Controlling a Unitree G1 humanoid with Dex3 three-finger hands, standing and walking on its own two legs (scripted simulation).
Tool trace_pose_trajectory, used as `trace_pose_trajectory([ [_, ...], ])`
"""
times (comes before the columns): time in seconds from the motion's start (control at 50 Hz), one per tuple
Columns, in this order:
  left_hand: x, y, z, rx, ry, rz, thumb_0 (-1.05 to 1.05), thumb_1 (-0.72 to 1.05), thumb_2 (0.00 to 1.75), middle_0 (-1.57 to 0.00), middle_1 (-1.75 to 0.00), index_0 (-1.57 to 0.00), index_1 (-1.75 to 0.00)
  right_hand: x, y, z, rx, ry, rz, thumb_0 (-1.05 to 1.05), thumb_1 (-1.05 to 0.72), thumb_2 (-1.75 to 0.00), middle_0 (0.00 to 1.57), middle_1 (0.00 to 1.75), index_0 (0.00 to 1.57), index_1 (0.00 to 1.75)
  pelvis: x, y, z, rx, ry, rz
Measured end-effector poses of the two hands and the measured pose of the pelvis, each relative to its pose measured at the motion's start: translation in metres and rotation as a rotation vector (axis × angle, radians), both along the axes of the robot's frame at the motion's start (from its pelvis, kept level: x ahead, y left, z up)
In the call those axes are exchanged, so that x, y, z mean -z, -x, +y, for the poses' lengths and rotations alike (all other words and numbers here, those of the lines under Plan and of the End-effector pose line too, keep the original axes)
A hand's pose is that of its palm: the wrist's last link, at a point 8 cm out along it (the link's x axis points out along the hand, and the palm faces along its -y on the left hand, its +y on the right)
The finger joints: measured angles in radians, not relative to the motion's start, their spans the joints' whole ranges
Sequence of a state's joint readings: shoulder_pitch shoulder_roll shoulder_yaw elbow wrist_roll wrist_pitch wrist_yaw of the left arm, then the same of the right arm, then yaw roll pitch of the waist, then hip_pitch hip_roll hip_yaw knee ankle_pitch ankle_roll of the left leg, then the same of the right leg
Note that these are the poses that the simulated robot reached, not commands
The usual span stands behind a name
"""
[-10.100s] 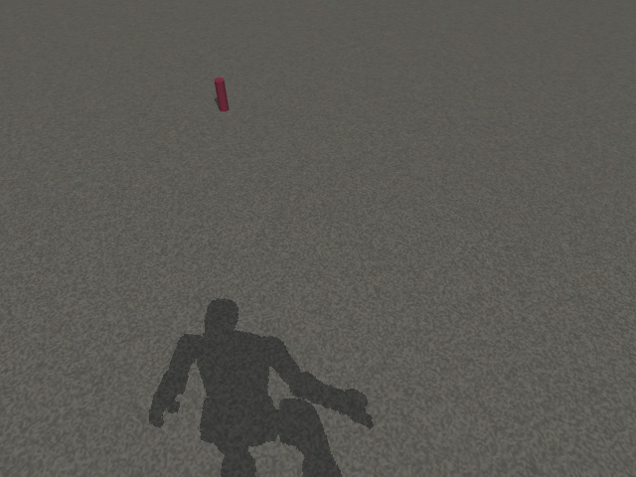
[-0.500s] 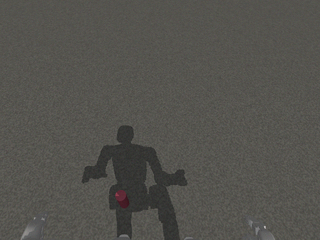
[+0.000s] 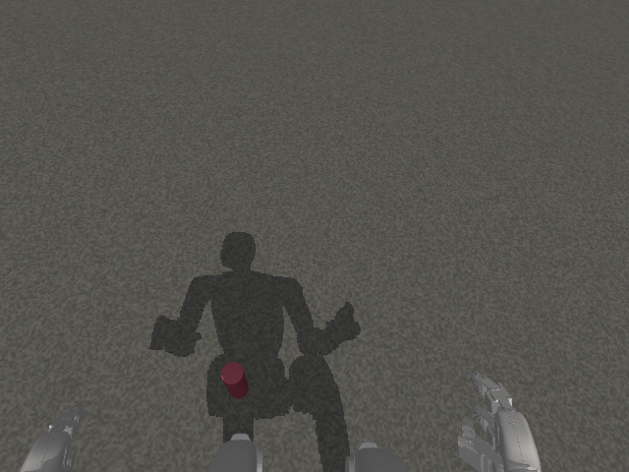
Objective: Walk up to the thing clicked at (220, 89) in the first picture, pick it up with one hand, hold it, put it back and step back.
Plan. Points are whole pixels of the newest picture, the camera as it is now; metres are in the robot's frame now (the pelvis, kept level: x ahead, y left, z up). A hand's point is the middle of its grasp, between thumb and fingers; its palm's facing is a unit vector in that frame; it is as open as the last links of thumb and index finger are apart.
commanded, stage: go down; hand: left
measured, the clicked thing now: (235, 381) +0.36 +0.16 -0.61
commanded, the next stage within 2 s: approach in 2.00 s
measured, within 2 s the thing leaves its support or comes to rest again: neither
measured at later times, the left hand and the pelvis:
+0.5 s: hand (104, 436) +0.19 +0.29 -0.17, palm faces +0.07 -0.97 -0.24, open 17.2 cm; pelvis -0.03 -0.01 -0.08, yaw -1 degrees
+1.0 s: hand (113, 389) +0.27 +0.32 -0.25, palm faces +0.03 -0.99 -0.13, open 17.5 cm; pelvis -0.08 -0.01 -0.20, yaw -3 degrees
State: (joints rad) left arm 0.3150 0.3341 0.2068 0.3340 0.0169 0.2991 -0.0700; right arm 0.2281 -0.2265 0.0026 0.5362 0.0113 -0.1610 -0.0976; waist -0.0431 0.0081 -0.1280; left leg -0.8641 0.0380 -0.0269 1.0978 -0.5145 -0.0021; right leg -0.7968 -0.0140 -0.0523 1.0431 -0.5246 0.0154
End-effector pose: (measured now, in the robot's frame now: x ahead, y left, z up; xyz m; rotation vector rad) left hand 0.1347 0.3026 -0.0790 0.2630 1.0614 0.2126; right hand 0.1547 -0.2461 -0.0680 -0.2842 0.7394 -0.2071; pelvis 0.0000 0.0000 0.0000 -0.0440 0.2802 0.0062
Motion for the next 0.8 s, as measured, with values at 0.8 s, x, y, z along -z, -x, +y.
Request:
trace_pose_trajectory([
  [0.8,0.13,-0.086,0.059,0.118,0.13,-0.487,-0.02,-0.53,0.03,-0.06,-0.02,-0.06,-0.02,0.187,0.06,-0.025,-0.069,0.037,0.22,0.01,-0.88,-0.89,0.21,0.3,0.21,0.3,0.158,0.057,-0.006,0.033,0.009,0.267],
])
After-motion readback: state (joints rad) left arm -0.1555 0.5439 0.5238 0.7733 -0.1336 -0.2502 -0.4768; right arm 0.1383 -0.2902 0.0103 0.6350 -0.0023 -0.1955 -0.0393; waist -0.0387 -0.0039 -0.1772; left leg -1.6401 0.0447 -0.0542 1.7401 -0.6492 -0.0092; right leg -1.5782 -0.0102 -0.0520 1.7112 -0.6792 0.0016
